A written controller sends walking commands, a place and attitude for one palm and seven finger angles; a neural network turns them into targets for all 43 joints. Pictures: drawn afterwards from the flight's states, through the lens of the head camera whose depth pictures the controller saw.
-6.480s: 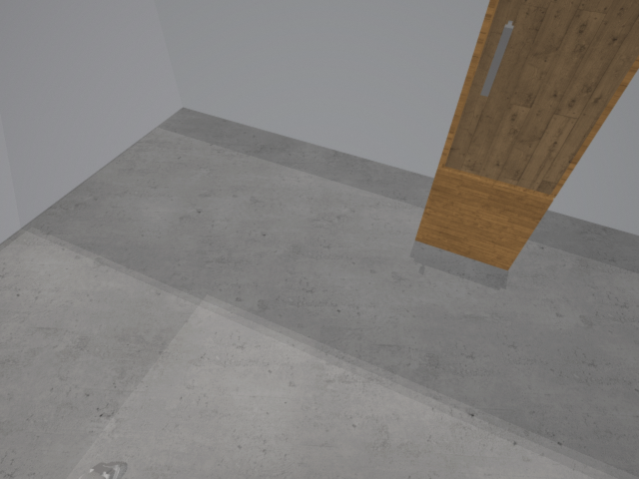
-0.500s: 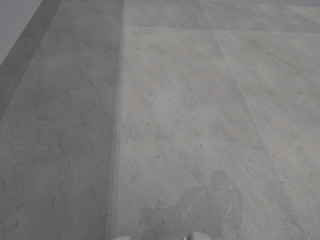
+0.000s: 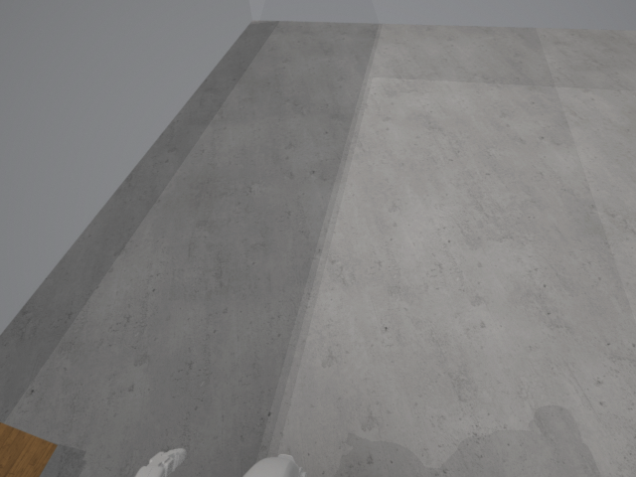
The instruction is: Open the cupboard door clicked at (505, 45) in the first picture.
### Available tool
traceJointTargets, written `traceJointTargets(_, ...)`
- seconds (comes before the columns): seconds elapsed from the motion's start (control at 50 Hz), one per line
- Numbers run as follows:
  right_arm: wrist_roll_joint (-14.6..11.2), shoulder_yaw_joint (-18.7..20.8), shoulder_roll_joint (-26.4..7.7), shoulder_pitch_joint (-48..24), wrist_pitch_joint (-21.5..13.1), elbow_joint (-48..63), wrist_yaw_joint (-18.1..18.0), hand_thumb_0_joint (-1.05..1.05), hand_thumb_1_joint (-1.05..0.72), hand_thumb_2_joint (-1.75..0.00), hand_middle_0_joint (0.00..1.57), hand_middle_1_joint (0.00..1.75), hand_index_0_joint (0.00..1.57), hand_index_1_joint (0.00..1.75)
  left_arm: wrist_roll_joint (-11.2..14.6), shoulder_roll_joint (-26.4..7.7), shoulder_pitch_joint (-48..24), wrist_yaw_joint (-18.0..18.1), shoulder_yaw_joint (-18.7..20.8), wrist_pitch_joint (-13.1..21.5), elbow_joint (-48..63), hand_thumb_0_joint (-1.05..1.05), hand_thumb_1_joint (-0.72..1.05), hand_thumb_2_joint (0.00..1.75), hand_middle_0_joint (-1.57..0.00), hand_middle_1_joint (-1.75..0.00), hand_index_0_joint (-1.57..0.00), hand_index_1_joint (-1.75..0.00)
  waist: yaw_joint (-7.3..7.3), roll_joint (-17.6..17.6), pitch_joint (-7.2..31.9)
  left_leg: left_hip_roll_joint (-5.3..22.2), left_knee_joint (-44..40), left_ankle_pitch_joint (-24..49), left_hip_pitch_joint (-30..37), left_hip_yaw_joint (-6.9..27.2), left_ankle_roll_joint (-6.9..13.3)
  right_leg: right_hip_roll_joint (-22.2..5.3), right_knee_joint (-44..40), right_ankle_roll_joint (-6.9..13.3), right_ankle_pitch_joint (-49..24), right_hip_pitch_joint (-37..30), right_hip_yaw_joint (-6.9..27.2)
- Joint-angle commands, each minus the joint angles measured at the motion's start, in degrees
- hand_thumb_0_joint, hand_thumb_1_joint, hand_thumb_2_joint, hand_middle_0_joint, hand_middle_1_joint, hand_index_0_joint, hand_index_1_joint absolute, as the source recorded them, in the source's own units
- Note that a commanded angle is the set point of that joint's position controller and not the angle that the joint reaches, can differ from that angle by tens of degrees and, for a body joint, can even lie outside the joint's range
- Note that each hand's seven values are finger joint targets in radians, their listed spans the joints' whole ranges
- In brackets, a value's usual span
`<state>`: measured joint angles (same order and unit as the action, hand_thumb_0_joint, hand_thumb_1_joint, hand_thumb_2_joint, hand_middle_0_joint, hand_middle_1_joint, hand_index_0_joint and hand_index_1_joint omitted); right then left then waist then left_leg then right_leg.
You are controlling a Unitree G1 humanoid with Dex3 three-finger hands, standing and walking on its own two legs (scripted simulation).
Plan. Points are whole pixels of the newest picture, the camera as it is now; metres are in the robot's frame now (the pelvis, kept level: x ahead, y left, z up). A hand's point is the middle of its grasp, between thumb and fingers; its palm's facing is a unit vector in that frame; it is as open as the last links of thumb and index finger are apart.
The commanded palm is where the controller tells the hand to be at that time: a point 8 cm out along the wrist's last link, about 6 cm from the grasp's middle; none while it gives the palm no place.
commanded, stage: turn to face it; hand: left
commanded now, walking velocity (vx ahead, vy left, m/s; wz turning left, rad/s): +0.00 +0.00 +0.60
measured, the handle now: out of the picture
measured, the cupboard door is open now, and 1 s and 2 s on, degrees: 0 0 0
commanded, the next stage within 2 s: none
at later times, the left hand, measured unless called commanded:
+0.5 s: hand out of the picture -0.05 +0.27 -0.17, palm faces +0.36 -0.89 -0.27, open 7.4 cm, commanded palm none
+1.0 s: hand out of the picture -0.04 +0.21 -0.13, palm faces +0.56 -0.78 -0.28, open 7.4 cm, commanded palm none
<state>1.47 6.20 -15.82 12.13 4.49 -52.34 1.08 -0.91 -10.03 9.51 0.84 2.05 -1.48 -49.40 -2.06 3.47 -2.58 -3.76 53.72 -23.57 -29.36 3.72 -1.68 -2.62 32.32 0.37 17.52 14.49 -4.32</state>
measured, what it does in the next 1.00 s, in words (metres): steps on the spot, turning left: left foot, then right foot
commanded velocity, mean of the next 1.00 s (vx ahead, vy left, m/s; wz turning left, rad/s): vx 0.00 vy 0.00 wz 0.60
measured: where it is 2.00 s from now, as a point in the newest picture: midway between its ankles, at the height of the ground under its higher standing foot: outside the picture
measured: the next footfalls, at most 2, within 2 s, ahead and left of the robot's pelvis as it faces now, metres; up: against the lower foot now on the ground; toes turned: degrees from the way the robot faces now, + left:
left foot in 0.36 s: -0.01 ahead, +0.15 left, +0.00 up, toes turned +21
right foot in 0.80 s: +0.09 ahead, -0.07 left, +0.00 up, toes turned +26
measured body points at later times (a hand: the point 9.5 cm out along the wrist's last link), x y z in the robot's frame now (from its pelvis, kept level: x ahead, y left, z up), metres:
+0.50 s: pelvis -0.02 +0.04 +0.00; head +0.01 +0.07 +0.44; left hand -0.07 +0.32 -0.15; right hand +0.17 -0.18 -0.12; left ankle -0.05 +0.13 -0.73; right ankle -0.01 -0.11 -0.66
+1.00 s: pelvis -0.02 +0.00 +0.01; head +0.02 -0.01 +0.45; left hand -0.07 +0.25 -0.11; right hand +0.18 -0.19 -0.15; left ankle -0.11 +0.10 -0.64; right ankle +0.05 -0.09 -0.73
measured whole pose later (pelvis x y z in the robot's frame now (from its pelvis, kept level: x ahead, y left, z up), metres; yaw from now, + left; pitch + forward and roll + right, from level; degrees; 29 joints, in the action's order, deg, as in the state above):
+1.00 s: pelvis -0.02 +0.00 +0.01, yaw +37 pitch -1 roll +2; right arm 1.2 5.7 -15.6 12.4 5.0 -53.5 2.0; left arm -1.3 -9.9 10.6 0.9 1.5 -1.1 -49.3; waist -2.5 2.3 -4.4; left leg 0.1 65.6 -22.6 -28.4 0.0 -4.0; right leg -6.1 29.9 0.2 16.0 12.1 -8.7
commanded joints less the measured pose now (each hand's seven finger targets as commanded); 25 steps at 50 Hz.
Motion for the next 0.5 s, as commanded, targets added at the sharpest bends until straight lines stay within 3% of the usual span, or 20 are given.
traceJointTargets(0.0, 0.04, 0.73, -3.93, 0.28, -0.94, 3.56, 0.98, 0.00, -0.90, -0.90, 0.20, 0.30, 0.20, 0.30, -0.27, -10.23, -4.02, 1.15, 2.33, 1.92, 5.33, 0.00, 0.90, 0.90, -0.20, -0.30, -0.20, -0.30, -0.97, -11.94, -1.88, 5.26, 17.91, 4.10, -5.20, -1.95, -2.03, -14.65, -16.89, 4.21, -7.09, 1.70, 7.57)
traceJointTargets(0.04, -0.02, 0.40, -3.42, -0.69, -0.85, 3.49, 1.06, 0.00, -0.90, -0.90, 0.20, 0.30, 0.20, 0.30, -0.23, -10.50, -0.34, 1.16, 2.26, 2.20, 4.29, 0.00, 0.90, 0.90, -0.20, -0.30, -0.20, -0.30, 0.65, -13.26, -0.08, 5.53, 16.01, 4.44, -5.29, -3.28, -2.98, -14.57, -15.39, 4.47, -12.30, -3.12, 4.80)
traceJointTargets(0.1, -0.21, 0.08, -3.25, -4.28, -0.75, 4.28, 1.08, 0.00, -0.90, -0.90, 0.20, 0.30, 0.20, 0.30, -0.46, -11.84, 3.23, 1.21, 2.59, 1.98, 2.75, 0.00, 0.90, 0.90, -0.20, -0.30, -0.20, -0.30, 2.66, -13.37, 0.71, 6.24, 9.66, 1.75, -4.86, -4.82, -3.64, -16.49, -14.53, 5.61, -14.95, -7.61, 3.55)
traceJointTargets(0.16, -0.39, -0.67, -2.58, -7.69, -0.98, 4.88, 1.06, 0.00, -0.90, -0.90, 0.20, 0.30, 0.20, 0.30, -0.70, -13.43, 6.63, 1.02, 2.96, 1.79, 1.44, 0.00, 0.90, 0.90, -0.20, -0.30, -0.20, -0.30, 4.49, -14.62, 1.93, 6.17, 2.05, -1.12, -2.50, -6.83, -3.53, -17.79, -12.58, 6.37, -22.56, -10.41, 2.33)
traceJointTargets(0.24, -0.88, -1.48, -1.92, -7.96, -1.91, 5.28, 0.91, 0.00, -0.90, -0.90, 0.20, 0.30, 0.20, 0.30, -0.94, -15.30, 7.17, 0.93, 3.89, 1.35, 0.50, 0.00, 0.90, 0.90, -0.20, -0.30, -0.20, -0.30, 5.27, -17.65, 4.64, 5.56, -10.02, -2.74, 4.21, -9.93, -2.24, -19.35, -8.17, 6.31, -29.77, -12.02, -0.29)
traceJointTargets(0.28, -0.81, -1.39, -2.44, -5.26, -2.40, 4.82, 0.69, 0.00, -0.90, -0.90, 0.20, 0.30, 0.20, 0.30, -0.76, -15.52, 6.48, 0.76, 4.14, 1.00, 0.24, 0.00, 0.90, 0.90, -0.20, -0.30, -0.20, -0.30, 3.77, -16.88, 6.18, 4.96, -18.45, 2.14, 9.53, -11.46, -1.48, -18.86, -4.16, 4.21, -29.57, -11.06, -2.90)
traceJointTargets(0.3, -0.73, -1.19, -3.60, -3.46, -2.69, 4.54, 0.69, 0.00, -0.90, -0.90, 0.20, 0.30, 0.20, 0.30, -0.38, -15.04, 6.08, 0.57, 4.15, 0.79, 0.00, 0.00, 0.90, 0.90, -0.20, -0.30, -0.20, -0.30, 2.55, -14.08, 6.92, 5.04, -25.90, 7.69, 14.91, -10.75, -0.86, -17.63, 0.19, 2.05, -27.10, -8.48, -4.67)
traceJointTargets(0.32, -0.53, -0.17, -7.02, 0.45, -3.24, 3.68, 0.63, 0.00, -0.90, -0.90, 0.20, 0.30, 0.20, 0.30, 0.12, -14.00, 5.92, 0.33, 4.06, 0.52, 0.80, 0.00, 0.90, 0.90, -0.20, -0.30, -0.20, -0.30, 0.02, -6.75, 9.62, 9.01, -31.12, 18.44, 25.71, -6.01, 1.14, -15.71, 9.20, -1.05, -19.88, -0.24, -6.83)
traceJointTargets(0.34, -0.17, 1.53, -14.01, 4.39, -3.72, 3.58, 0.24, 0.00, -0.90, -0.90, 0.20, 0.30, 0.20, 0.30, 0.44, -10.10, 4.71, -0.26, 3.33, 0.48, 3.43, 0.00, 0.90, 0.90, -0.20, -0.30, -0.20, -0.30, -2.23, 12.02, 10.76, 24.63, -31.15, 42.09, 35.68, 14.93, 8.91, -7.51, 22.36, -5.99, 10.78, 17.90, -8.17)
traceJointTargets(0.36, -0.57, 1.87, -15.86, 8.62, -3.33, 1.87, -0.02, 0.00, -0.90, -0.90, 0.20, 0.30, 0.20, 0.30, -0.20, -9.66, 0.21, 0.07, 2.61, 0.20, 5.57, 0.00, 0.90, 0.90, -0.20, -0.30, -0.20, -0.30, -4.15, 10.63, 10.56, 29.76, -30.95, 49.20, 33.03, 16.35, 14.27, -5.76, 30.31, -5.76, 21.92, 20.60, -2.58)
traceJointTargets(0.38, -0.58, 1.53, -14.09, 8.25, -3.74, 1.23, -0.85, 0.00, -0.90, -0.90, 0.20, 0.30, 0.20, 0.30, -0.16, -9.11, -1.65, 0.56, 2.76, -0.22, 5.05, 0.00, 0.90, 0.90, -0.20, -0.30, -0.20, -0.30, -3.83, 11.88, 10.78, 26.92, -30.52, 47.68, 31.55, 16.16, 14.12, -5.77, 33.71, -5.55, 19.19, 22.01, 1.79)
traceJointTargets(0.4, -0.43, 1.09, -12.55, 4.79, -3.71, 2.20, -1.43, 0.00, -0.90, -0.90, 0.20, 0.30, 0.20, 0.30, 0.15, -9.66, -2.54, 0.45, 2.92, -0.13, 4.50, 0.00, 0.90, 0.90, -0.20, -0.30, -0.20, -0.30, -2.76, 10.53, 8.24, 24.75, -31.14, 42.26, 28.05, 14.30, 13.51, -5.90, 35.64, -5.74, 15.37, 22.30, 2.96)
traceJointTargets(0.44, -0.13, -0.09, -9.55, -1.76, -3.84, 4.19, -1.53, 0.00, -0.90, -0.90, 0.20, 0.30, 0.20, 0.30, 0.07, -9.79, -0.92, -0.17, 3.26, -0.18, 2.70, 0.00, 0.90, 0.90, -0.20, -0.30, -0.20, -0.30, 0.22, 5.96, 3.97, 19.22, -32.34, 37.60, 21.60, 9.03, 10.84, -5.33, 34.77, -5.97, 8.64, 19.09, 3.36)
traceJointTargets(0.48, -0.27, -0.23, -9.32, -2.88, -4.04, 4.69, -1.44, 0.00, -0.90, -0.90, 0.20, 0.30, 0.20, 0.30, 0.08, -9.74, 1.07, -0.31, 3.20, -0.37, 1.95, 0.00, 0.90, 0.90, -0.20, -0.30, -0.20, -0.30, 1.06, 4.20, 4.70, 17.06, -32.95, 36.17, 21.46, 7.43, 10.24, -4.20, 32.07, -6.17, 6.21, 16.91, 3.16)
